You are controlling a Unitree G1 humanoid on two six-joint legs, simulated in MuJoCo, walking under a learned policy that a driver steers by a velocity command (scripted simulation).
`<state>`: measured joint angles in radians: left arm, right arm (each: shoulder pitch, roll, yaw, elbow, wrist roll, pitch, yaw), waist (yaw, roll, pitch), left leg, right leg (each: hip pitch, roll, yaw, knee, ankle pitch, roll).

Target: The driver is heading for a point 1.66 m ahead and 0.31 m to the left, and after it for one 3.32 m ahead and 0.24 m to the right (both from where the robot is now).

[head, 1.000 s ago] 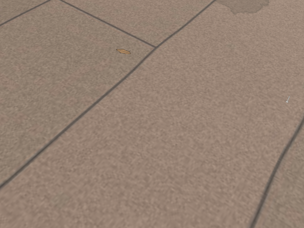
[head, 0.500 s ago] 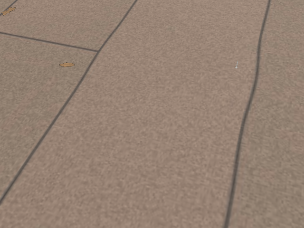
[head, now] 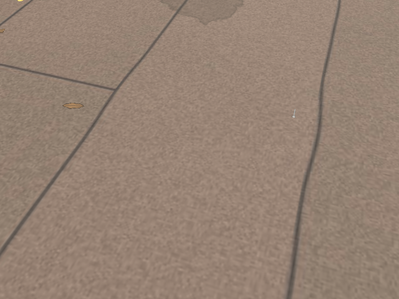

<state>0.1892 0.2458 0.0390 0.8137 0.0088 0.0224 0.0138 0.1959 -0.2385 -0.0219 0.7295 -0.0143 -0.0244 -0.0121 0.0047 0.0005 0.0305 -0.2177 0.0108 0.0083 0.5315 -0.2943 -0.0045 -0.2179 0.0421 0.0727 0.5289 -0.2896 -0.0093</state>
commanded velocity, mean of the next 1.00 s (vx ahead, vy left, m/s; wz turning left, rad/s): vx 0.02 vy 0.00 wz -0.01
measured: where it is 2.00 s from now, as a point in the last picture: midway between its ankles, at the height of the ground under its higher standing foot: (220, 294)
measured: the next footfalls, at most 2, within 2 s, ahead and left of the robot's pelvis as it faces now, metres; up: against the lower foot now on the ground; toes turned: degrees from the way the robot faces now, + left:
right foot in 1.18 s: +0.10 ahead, -0.13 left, +0.00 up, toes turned -1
left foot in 1.66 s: +0.47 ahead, +0.10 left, +0.00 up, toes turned +2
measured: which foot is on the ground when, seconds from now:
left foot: down 0.00-1.00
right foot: down 0.00-0.92, up 0.94-1.00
